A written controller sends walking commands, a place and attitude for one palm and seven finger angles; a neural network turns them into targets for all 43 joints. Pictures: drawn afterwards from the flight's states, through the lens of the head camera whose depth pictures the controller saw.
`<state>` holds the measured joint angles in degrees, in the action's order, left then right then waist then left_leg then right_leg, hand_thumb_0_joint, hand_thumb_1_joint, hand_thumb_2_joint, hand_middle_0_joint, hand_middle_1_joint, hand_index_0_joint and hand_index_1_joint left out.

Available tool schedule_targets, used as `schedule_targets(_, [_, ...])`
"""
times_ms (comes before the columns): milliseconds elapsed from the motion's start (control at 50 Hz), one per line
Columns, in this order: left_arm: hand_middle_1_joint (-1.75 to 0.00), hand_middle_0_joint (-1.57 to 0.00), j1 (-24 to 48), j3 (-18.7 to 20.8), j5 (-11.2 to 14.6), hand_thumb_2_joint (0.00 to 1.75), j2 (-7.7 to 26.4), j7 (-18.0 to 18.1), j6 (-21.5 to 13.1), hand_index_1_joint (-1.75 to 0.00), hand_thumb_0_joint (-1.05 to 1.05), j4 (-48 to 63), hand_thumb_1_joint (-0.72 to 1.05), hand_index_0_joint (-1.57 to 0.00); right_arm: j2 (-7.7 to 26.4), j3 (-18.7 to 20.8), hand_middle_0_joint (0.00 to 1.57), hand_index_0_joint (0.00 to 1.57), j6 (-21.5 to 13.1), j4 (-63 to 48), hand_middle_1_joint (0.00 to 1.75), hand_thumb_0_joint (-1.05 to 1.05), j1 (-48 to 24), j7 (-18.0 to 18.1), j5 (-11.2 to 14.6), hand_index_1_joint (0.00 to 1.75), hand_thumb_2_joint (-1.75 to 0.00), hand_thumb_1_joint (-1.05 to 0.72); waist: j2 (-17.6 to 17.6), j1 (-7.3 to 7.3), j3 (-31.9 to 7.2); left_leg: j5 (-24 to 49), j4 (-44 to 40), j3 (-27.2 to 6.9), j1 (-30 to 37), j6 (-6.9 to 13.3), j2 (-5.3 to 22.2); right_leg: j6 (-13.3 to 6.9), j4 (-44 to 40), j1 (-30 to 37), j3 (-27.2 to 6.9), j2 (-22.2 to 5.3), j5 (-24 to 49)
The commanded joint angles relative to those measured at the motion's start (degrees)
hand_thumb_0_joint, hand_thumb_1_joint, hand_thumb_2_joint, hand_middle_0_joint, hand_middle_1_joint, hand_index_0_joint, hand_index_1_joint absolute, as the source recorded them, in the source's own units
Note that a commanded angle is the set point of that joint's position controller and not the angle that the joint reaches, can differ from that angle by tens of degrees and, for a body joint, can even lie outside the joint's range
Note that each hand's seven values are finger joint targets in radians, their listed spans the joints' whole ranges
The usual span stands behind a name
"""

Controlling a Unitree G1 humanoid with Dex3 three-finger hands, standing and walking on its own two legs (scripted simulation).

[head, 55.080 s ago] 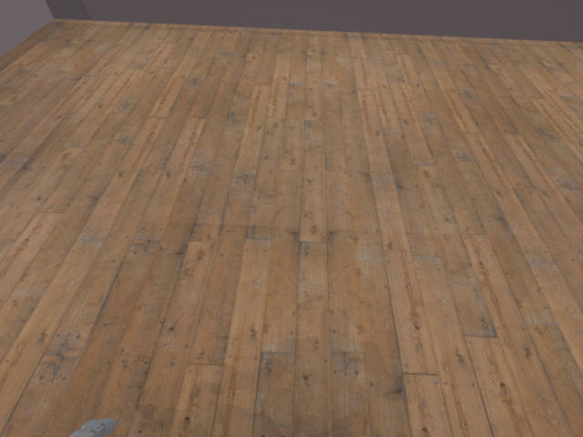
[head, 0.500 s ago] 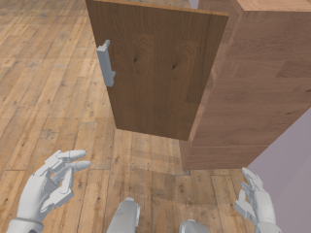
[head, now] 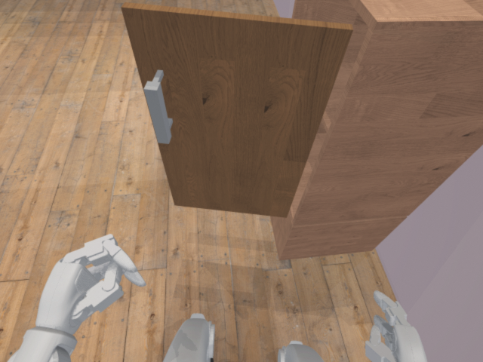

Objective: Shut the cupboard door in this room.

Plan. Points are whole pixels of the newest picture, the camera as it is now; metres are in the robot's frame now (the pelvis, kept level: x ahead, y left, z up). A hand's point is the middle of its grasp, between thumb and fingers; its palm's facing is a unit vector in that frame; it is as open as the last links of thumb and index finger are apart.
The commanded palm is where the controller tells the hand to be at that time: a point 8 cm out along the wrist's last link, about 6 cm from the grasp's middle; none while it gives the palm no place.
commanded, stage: raise the hand and make a fist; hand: left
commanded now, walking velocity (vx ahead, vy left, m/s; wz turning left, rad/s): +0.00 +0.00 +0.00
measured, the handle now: (162, 108) +0.55 +0.20 +0.08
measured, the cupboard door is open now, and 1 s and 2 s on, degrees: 77 77 77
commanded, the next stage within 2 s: bring the fist close to the handle in 0.88 s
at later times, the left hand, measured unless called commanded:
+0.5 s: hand (114, 276) +0.22 +0.19 +0.08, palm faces -0.05 -1.00 -0.04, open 3.1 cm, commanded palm +0.20 +0.24 +0.09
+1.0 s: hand (135, 276) +0.22 +0.16 +0.08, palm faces -0.05 -1.00 -0.03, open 3.1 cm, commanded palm +0.21 +0.22 +0.09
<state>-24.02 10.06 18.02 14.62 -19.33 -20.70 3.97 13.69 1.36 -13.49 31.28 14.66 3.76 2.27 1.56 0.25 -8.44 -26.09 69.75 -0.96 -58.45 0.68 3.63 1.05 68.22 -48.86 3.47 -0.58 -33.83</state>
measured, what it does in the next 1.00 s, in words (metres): stands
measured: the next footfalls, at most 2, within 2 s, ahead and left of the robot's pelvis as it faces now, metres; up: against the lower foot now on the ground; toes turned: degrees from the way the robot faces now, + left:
none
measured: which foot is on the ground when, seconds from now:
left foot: down 0.00-1.00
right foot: down 0.00-1.00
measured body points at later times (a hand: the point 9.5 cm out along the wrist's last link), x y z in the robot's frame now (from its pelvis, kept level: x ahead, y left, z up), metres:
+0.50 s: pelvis +0.00 +0.00 +0.02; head +0.04 +0.01 +0.47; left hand +0.22 +0.24 +0.09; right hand +0.19 -0.22 -0.05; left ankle +0.07 +0.11 -0.64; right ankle +0.00 -0.14 -0.64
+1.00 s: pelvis +0.00 -0.02 +0.01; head +0.04 -0.02 +0.46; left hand +0.22 +0.22 +0.09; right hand +0.19 -0.26 -0.06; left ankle +0.07 +0.11 -0.64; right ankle +0.00 -0.14 -0.64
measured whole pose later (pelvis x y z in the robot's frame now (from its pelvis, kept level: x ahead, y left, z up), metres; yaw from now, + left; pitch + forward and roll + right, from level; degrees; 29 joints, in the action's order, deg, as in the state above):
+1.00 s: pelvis +0.00 -0.02 +0.01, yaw +1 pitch +12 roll -2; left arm -21.8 8.6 17.6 14.6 -17.6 -19.1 2.2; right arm 13.5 -0.6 -10.5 29.4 14.8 3.5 2.5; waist 2.8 0.1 -8.6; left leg -24.7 65.1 -1.7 -52.2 -1.1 3.9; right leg -0.6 64.8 -43.3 4.1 0.1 -33.2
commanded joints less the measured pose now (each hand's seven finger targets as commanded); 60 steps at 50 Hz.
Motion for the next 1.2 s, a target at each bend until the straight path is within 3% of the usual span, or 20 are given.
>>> schedule_targets(0, [-1.34,-1.15,1.96,4.28,-0.23,0.90,7.92,2.88,-2.53,-1.34,0.00,14.09,0.90,-1.15,7.07,2.30,0.20,0.20,-2.52,-10.56,0.30,0.00,-3.45,-0.03,0.34,0.30,-0.90,-0.90,5.06,0.72,-10.83,1.15,-15.79,-4.45,19.32,0.26,-1.68,-2.82,-10.97,0.11,0.84,3.21,8.24])
schedule_targets(20, [-1.36,-1.17,1.96,2.75,-0.45,0.90,6.58,3.15,-2.16,-1.36,0.00,15.08,0.90,-1.17,6.97,2.01,0.20,0.20,-2.26,-11.22,0.30,0.00,-3.26,-0.18,0.29,0.30,-0.90,-0.90,6.17,0.28,-11.00,0.78,-16.33,-4.55,20.08,0.19,-1.71,-2.74,-11.07,0.02,1.18,3.07,8.31])
schedule_targets(100, [-1.44,-1.24,2.68,2.89,-1.08,0.90,7.18,3.79,-0.52,-1.44,0.00,13.70,0.90,-1.24,7.11,1.51,0.20,0.20,-1.10,-11.77,0.30,0.00,-2.98,-0.34,0.15,0.30,-0.90,-0.90,6.27,0.19,-9.20,-0.41,-17.47,-4.92,20.18,0.02,-1.75,-2.92,-12.16,1.05,1.30,3.34,8.47])
schedule_targets(140, [-1.48,-1.28,3.42,1.07,-1.32,0.90,6.08,3.59,-0.33,-1.48,0.00,14.23,0.90,-1.28,7.24,1.16,0.20,0.20,-0.86,-12.47,0.30,0.00,-2.95,-0.48,0.21,0.30,-0.90,-0.90,6.09,-0.51,-8.48,-1.64,-18.29,-5.18,21.13,-0.05,-1.61,-2.79,-12.80,0.71,1.49,3.29,7.93])
schedule_targets(200, [-1.50,-1.30,4.27,2.34,-1.41,0.90,7.50,3.54,0.01,-1.50,0.00,13.45,0.90,-1.30,7.36,0.83,0.20,0.20,-0.63,-12.48,0.30,0.00,-2.70,-0.46,0.00,0.30,-0.90,-0.90,4.97,-0.33,-8.70,-0.24,-18.15,-5.28,21.21,0.03,-1.69,-2.93,-13.12,1.97,1.45,3.44,9.00])
schedule_targets(360, [-1.50,-1.30,5.83,1.99,-0.78,0.90,7.18,2.62,0.41,-1.50,0.00,12.62,0.90,-1.30,7.33,0.29,0.20,0.20,-0.68,-12.84,0.30,0.00,-2.73,-0.54,0.21,0.30,-0.90,-0.90,4.57,-0.49,-8.42,0.64,-18.24,-4.30,21.27,0.15,-2.00,-2.79,-14.69,3.78,1.02,3.20,9.01])
schedule_targets(400, [-1.50,-1.30,6.04,3.46,-0.65,0.90,8.72,2.75,0.38,-1.50,0.00,12.60,0.90,-1.30,7.39,0.39,0.20,0.20,-0.85,-12.43,0.30,0.00,-2.92,-0.43,0.16,0.30,-0.90,-0.90,4.12,-0.08,-9.05,2.10,-17.67,-3.86,21.05,0.30,-2.13,-2.85,-14.99,4.89,0.57,3.24,9.58])
schedule_targets(480, [-1.50,-1.30,5.81,2.36,-0.27,0.90,7.45,2.72,-0.11,-1.50,0.00,12.67,0.90,-1.30,7.16,0.44,0.20,0.20,-1.10,-12.12,0.30,0.00,-2.88,-0.50,0.44,0.30,-0.90,-0.90,4.52,-0.33,-8.73,3.33,-17.65,-3.07,21.67,0.28,-2.20,-2.70,-15.73,5.07,0.35,2.96,9.87])
schedule_targets(560, [-1.50,-1.30,5.21,2.78,0.10,0.90,7.39,2.63,-0.18,-1.50,0.00,10.48,0.90,-1.30,7.20,0.68,0.20,0.20,-1.01,-11.92,0.30,0.00,-2.96,-0.41,0.47,0.30,-0.90,-0.90,1.55,-0.30,-8.09,3.51,-16.70,-2.17,19.44,0.48,-2.51,-2.41,-16.51,5.88,-0.49,2.64,8.65])
schedule_targets(660, [-1.50,-1.30,5.47,2.79,0.29,0.90,7.62,2.56,-1.59,-1.50,0.00,11.00,0.90,-1.30,7.01,0.92,0.20,0.20,-1.16,-11.57,0.30,0.00,-2.94,-0.28,0.54,0.30,-0.90,-0.90,2.00,-0.20,-8.75,5.75,-15.05,-1.07,18.95,0.65,-2.67,-2.34,-16.79,6.59,-2.05,2.23,9.54])
schedule_targets(700, [-1.50,-1.30,5.82,4.04,0.27,0.90,9.19,2.75,-2.07,-1.50,0.00,10.83,0.90,-1.30,7.05,0.98,0.20,0.20,-1.15,-11.09,0.30,0.00,-3.00,-0.19,0.35,0.30,-0.90,-0.90,1.28,-0.14,-8.63,6.31,-14.10,-0.97,17.75,0.72,-2.65,-2.35,-16.62,7.01,-2.69,2.28,9.74])
schedule_targets(760, [-1.50,-1.30,5.78,2.90,0.58,0.90,7.58,2.54,-2.70,-1.50,0.00,10.69,0.90,-1.30,6.80,1.12,0.20,0.20,-1.06,-11.15,0.30,0.00,-3.02,-0.20,0.57,0.30,-0.90,-0.90,0.90,-0.46,-8.75,6.66,-13.59,-0.48,17.75,0.70,-2.66,-2.05,-16.79,6.67,-3.17,1.97,10.07])
schedule_targets(800, [-1.50,-1.30,5.67,3.75,0.42,0.90,8.71,2.64,-2.46,-1.50,0.00,9.86,0.90,-1.30,6.89,1.18,0.20,0.20,-0.87,-10.87,0.30,0.00,-3.06,-0.13,0.50,0.30,-0.90,-0.90,0.66,-0.33,-8.29,6.57,-13.17,-0.50,16.81,0.80,-2.64,-2.08,-16.96,7.04,-3.73,2.04,9.66])
schedule_targets(960, [-1.50,-1.30,6.08,3.16,0.81,0.90,7.75,2.00,-2.03,-1.50,0.00,10.00,0.90,-1.30,6.59,1.16,0.20,0.20,-0.27,-11.19,0.30,0.00,-3.21,0.05,0.68,0.30,-0.90,-0.90,-0.21,-0.61,-8.99,7.62,-12.22,-0.05,16.59,0.88,-2.72,-1.62,-17.28,7.60,-4.70,1.49,10.97])
schedule_targets(1000, [-1.50,-1.30,10.97,4.89,0.72,0.90,10.11,2.14,-2.17,-1.50,0.00,8.07,0.90,-1.30,7.08,0.87,0.20,0.20,0.02,-10.18,0.30,0.00,-2.91,0.38,0.46,0.30,-0.90,-0.90,-0.64,-1.35,-7.28,6.89,-11.22,-0.16,14.76,0.94,-2.57,-1.68,-17.27,6.40,-5.18,1.73,9.72])
schedule_targets(1060, [-1.50,-1.30,18.99,3.61,0.68,0.90,9.18,1.86,-2.99,-1.50,0.00,5.73,0.90,-1.30,7.43,0.55,0.20,0.20,-0.57,-9.44,0.30,0.00,-2.80,0.67,0.65,0.30,-0.90,-0.90,0.70,-2.44,-7.25,4.70,-11.27,-0.45,15.31,0.89,-2.25,-1.83,-17.18,3.49,-4.80,1.76,6.64])
schedule_targets(1100, [-1.50,-1.30,22.52,4.06,0.85,0.90,10.10,1.57,-2.71,-1.50,0.00,4.02,0.90,-1.30,7.88,0.37,0.20,0.20,-0.75,-8.72,0.30,0.00,-2.47,0.84,0.60,0.30,-0.90,-0.90,1.79,-2.17,-8.79,5.08,-11.51,-0.83,16.02,0.99,-2.27,-2.10,-16.88,4.08,-4.77,2.00,7.07])
schedule_targets(1140, [-1.50,-1.30,23.67,2.94,0.58,0.90,8.94,1.17,-1.82,-1.50,0.00,3.39,0.90,-1.30,7.93,0.48,0.20,0.20,-0.88,-8.87,0.30,0.00,-2.42,0.73,0.78,0.30,-0.90,-0.90,2.38,-1.81,-11.95,6.67,-12.78,-0.87,18.80,0.96,-2.29,-2.14,-16.32,5.17,-3.58,1.90,9.80])
schedule_targets(1160, [-1.50,-1.30,25.21,1.63,0.36,0.90,8.23,1.11,-0.98,-1.50,0.00,2.13,0.90,-1.30,7.93,0.34,0.20,0.20,-0.84,-8.76,0.30,0.00,-2.50,0.72,0.87,0.30,-0.90,-0.90,2.73,-2.15,-11.63,6.56,-13.05,-0.76,19.11,1.04,-2.34,-2.02,-16.72,5.05,-3.58,1.85,10.06])
schedule_targets(1180, [-1.50,-1.30,26.82,3.09,0.16,0.90,9.59,1.50,-0.33,-1.50,0.00,1.03,0.90,-1.30,8.22,0.48,0.20,0.20,-0.74,-8.29,0.30,0.00,-2.00,0.75,0.91,0.30,-0.90,-0.90,2.01,-2.13,-12.23,6.80,-13.55,-0.99,19.68,1.02,-2.21,-1.99,-16.61,4.97,-3.05,1.94,10.61])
